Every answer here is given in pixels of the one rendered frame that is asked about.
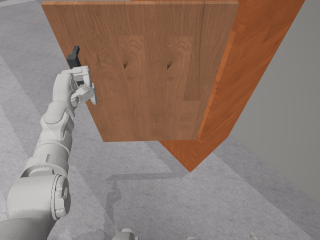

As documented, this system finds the left robot shin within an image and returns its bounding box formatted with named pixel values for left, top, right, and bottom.
left=121, top=228, right=133, bottom=233

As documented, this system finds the robot left forearm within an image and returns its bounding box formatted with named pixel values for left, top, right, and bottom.
left=6, top=101, right=75, bottom=219

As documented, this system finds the robot left hand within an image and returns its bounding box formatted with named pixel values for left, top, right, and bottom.
left=52, top=66, right=97, bottom=111

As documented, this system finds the left robot upper arm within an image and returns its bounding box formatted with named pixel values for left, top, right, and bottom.
left=0, top=174, right=71, bottom=240

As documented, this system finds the handle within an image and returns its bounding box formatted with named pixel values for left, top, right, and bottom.
left=66, top=46, right=91, bottom=100

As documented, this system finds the cupboard door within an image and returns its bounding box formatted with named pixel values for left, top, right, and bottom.
left=41, top=0, right=239, bottom=142

